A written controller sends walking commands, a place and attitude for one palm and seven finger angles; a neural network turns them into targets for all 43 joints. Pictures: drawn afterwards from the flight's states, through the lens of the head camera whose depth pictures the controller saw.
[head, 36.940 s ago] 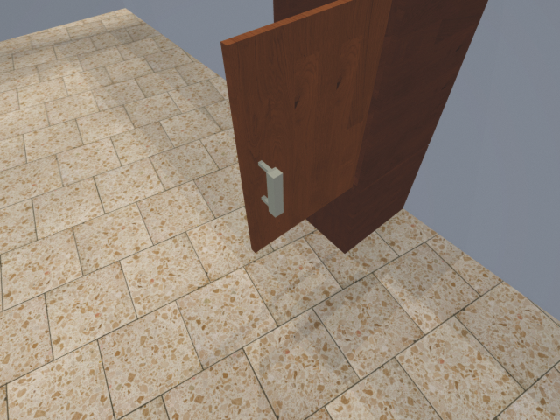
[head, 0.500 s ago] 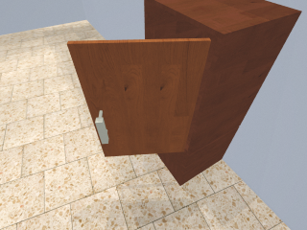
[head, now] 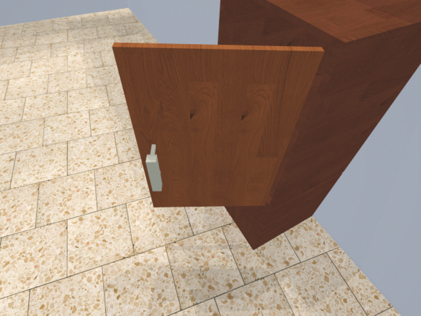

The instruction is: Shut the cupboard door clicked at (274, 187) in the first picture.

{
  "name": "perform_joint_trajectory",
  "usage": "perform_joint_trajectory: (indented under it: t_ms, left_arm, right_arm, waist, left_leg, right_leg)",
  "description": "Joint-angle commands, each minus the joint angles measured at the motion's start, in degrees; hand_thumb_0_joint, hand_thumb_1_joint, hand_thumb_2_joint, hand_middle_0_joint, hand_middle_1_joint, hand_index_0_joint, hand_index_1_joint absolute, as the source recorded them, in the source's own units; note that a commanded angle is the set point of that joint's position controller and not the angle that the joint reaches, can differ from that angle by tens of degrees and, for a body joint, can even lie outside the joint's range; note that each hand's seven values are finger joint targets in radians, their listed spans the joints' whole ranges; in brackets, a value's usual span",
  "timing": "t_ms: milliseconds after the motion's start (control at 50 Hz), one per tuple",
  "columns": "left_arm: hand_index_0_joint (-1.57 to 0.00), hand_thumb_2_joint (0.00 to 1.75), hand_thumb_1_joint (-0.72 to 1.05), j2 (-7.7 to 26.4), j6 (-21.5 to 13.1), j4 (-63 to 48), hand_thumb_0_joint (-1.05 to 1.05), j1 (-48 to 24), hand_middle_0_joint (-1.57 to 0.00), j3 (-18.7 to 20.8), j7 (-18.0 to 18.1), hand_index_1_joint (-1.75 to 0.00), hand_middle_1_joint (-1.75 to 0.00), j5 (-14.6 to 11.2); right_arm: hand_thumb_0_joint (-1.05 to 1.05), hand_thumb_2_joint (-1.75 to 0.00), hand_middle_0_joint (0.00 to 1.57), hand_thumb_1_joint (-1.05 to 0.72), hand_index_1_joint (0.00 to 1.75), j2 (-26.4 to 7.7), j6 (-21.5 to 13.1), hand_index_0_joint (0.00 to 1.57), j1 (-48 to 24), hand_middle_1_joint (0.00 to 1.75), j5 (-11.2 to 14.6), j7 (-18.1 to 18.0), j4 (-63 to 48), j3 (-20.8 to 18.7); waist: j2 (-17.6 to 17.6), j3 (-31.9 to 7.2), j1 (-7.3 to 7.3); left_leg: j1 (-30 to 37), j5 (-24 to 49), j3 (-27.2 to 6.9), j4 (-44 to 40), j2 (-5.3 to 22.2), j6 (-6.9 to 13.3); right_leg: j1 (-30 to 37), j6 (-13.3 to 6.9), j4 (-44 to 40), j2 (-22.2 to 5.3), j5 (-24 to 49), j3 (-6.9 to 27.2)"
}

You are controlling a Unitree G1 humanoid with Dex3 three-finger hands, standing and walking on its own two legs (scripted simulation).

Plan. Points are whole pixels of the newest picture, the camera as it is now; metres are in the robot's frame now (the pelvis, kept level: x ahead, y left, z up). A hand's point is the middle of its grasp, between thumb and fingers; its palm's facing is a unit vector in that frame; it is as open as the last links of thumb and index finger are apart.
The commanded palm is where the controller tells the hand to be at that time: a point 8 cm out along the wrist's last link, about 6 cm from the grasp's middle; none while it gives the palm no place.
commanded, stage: come to a stop and stand still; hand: left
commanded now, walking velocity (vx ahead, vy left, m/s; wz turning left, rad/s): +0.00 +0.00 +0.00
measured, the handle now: (155, 167) +0.49 +0.19 -0.08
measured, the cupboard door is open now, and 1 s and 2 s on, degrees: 63 63 63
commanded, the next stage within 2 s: look again from close up in 0.02 s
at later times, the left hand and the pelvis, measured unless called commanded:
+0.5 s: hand out of the picture -0.01 +0.17 -0.17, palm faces -0.01 -0.97 -0.25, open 7.4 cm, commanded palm none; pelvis -0.02 -0.01 -0.01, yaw +0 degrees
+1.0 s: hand out of the picture -0.01 +0.15 -0.20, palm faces +0.04 -0.98 -0.17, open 7.4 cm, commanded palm none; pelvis +0.02 -0.03 -0.02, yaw +2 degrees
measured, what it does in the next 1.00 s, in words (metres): stands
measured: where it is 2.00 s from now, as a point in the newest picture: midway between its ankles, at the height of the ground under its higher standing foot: outside the picture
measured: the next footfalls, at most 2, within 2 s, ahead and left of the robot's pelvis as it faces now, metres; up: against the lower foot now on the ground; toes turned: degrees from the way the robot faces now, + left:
right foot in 1.18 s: +0.07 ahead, -0.14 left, +0.00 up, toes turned -2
left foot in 1.52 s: +0.13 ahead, +0.06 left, +0.00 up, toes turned +10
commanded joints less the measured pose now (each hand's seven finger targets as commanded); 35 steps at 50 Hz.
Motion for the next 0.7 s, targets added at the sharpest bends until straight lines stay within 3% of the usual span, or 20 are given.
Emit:
perform_joint_trajectory:
  t_ms: [0,80,100,120,140,180,220,240,300,340,420,580,680]
  left_arm:
    - [-0.20,0.90,0.90,4.09,-0.32,-0.14,0.00,4.74,-0.20,0.53,0.24,-0.30,-0.30,0.16]
    - [-0.20,0.90,0.90,4.65,-0.27,-0.05,0.00,4.31,-0.20,0.42,0.16,-0.30,-0.30,0.19]
    - [-0.20,0.90,0.90,5.89,-2.61,-0.39,0.00,6.34,-0.20,-0.12,2.41,-0.30,-0.30,1.47]
    - [-0.20,0.90,0.90,7.95,-2.45,-3.19,0.00,4.08,-0.20,0.49,2.06,-0.30,-0.30,0.77]
    - [-0.20,0.90,0.90,8.23,-2.56,-3.78,0.00,3.64,-0.20,0.71,1.44,-0.30,-0.30,0.86]
    - [-0.20,0.90,0.90,7.13,-2.27,-3.91,0.00,3.71,-0.20,0.29,0.88,-0.30,-0.30,0.58]
    - [-0.20,0.90,0.90,6.24,-2.11,-3.99,0.00,3.68,-0.20,0.13,0.75,-0.30,-0.30,0.41]
    - [-0.20,0.90,0.90,6.13,-2.12,-4.25,0.00,3.63,-0.20,0.05,0.75,-0.30,-0.30,0.53]
    - [-0.20,0.90,0.90,6.45,-1.68,-4.69,0.00,2.43,-0.20,-0.01,0.54,-0.30,-0.30,0.31]
    - [-0.20,0.90,0.90,6.70,-1.61,-4.91,0.00,2.40,-0.20,-0.09,0.46,-0.30,-0.30,0.46]
    - [-0.20,0.90,0.90,7.73,-1.58,-5.09,0.00,2.40,-0.20,-0.04,0.32,-0.30,-0.30,0.25]
    - [-0.20,0.90,0.90,8.95,-1.95,-4.84,0.00,2.89,-0.20,0.12,0.26,-0.30,-0.30,0.16]
    - [-0.20,0.90,0.90,9.31,-1.90,-4.46,0.00,2.47,-0.20,0.25,0.19,-0.30,-0.30,0.21]
  right_arm:
    - [0.00,-0.90,0.20,-0.90,0.30,-6.08,-0.63,0.20,5.05,0.30,0.20,0.33,-0.23,-1.20]
    - [0.00,-0.90,0.20,-0.90,0.30,-5.76,-0.43,0.20,3.98,0.30,0.22,0.55,0.13,-0.98]
    - [0.00,-0.90,0.20,-0.90,0.30,-8.59,-1.50,0.20,1.67,0.30,0.42,1.58,-4.06,-0.94]
    - [0.00,-0.90,0.20,-0.90,0.30,-6.80,-1.37,0.20,4.32,0.30,-0.24,1.87,-4.87,-1.06]
    - [0.00,-0.90,0.20,-0.90,0.30,-6.75,-1.50,0.20,2.53,0.30,-0.70,1.93,-4.77,-1.18]
    - [0.00,-0.90,0.20,-0.90,0.30,-7.21,-1.35,0.20,4.08,0.30,-0.42,1.68,-6.14,-1.09]
    - [0.00,-0.90,0.20,-0.90,0.30,-7.49,-1.33,0.20,4.03,0.30,-0.20,1.53,-6.69,-1.26]
    - [0.00,-0.90,0.20,-0.90,0.30,-7.14,-1.36,0.20,3.91,0.30,-0.27,1.50,-6.69,-1.15]
    - [0.00,-0.90,0.20,-0.90,0.30,-7.53,-0.92,0.20,3.34,0.30,-0.16,1.69,-7.00,-1.16]
    - [0.00,-0.90,0.20,-0.90,0.30,-7.06,-0.84,0.20,2.79,0.30,-0.20,1.82,-6.66,-1.16]
    - [0.00,-0.90,0.20,-0.90,0.30,-7.56,-0.79,0.20,2.86,0.30,-0.14,1.98,-6.11,-1.09]
    - [0.00,-0.90,0.20,-0.90,0.30,-7.71,-1.21,0.20,1.96,0.30,-0.02,1.81,-4.32,-0.88]
    - [0.00,-0.90,0.20,-0.90,0.30,-7.72,-1.16,0.20,1.06,0.30,0.04,1.67,-3.41,-0.93]
  waist:
    - [-0.85,-0.21,-0.47]
    - [1.26,1.82,-0.25]
    - [6.30,3.77,0.06]
    - [8.75,1.35,-1.47]
    - [12.45,2.36,-0.04]
    - [8.03,-1.66,-0.92]
    - [4.27,-2.52,-0.92]
    - [2.72,-1.77,-0.63]
    - [0.05,1.59,-0.91]
    - [-0.28,3.52,-0.71]
    - [-1.73,3.19,-0.65]
    - [-0.20,-0.56,-0.21]
    - [1.24,0.47,-0.16]
  left_leg:
    - [5.38,19.28,-6.52,-4.35,6.77,-0.65]
    - [3.98,15.51,-6.36,-5.69,6.53,-0.92]
    - [0.95,27.90,-5.83,5.22,7.58,-1.90]
    - [-0.79,15.93,-6.82,3.47,7.13,-1.39]
    - [-1.62,13.54,-6.34,2.20,6.16,-1.16]
    - [-0.46,11.55,-7.48,2.01,7.13,0.07]
    - [0.02,12.79,-7.78,1.96,7.52,0.63]
    - [-0.62,13.54,-7.56,2.19,7.48,0.74]
    - [-2.28,5.72,-7.31,0.11,6.63,0.39]
    - [-2.88,4.11,-6.94,-0.69,6.28,0.33]
    - [-2.16,2.73,-6.34,-1.67,6.10,0.05]
    - [0.98,8.96,-5.06,-1.02,6.49,-0.19]
    - [1.09,9.34,-4.65,-1.30,6.73,-0.48]
  right_leg:
    - [-3.68,-3.36,-4.13,-2.05,14.67,2.06]
    - [-3.76,-3.46,-5.66,-2.23,13.00,2.53]
    - [-8.18,-3.19,-3.07,-3.01,21.46,4.25]
    - [-6.48,-4.87,-0.42,-3.02,9.96,2.90]
    - [-6.65,-5.30,-0.68,-3.01,10.87,3.01]
    - [-6.75,-5.18,1.49,-1.08,5.59,1.77]
    - [-6.92,-4.89,2.36,-0.40,5.91,1.49]
    - [-7.00,-4.88,2.28,-0.46,7.27,1.78]
    - [-9.51,-4.60,1.50,-0.60,3.07,2.44]
    - [-10.61,-4.57,0.94,-0.64,2.70,2.78]
    - [-11.16,-4.51,0.11,-0.93,1.39,3.49]
    - [-8.66,-4.41,0.04,-1.63,10.19,4.21]
    - [-8.79,-4.43,-0.60,-1.59,11.66,4.45]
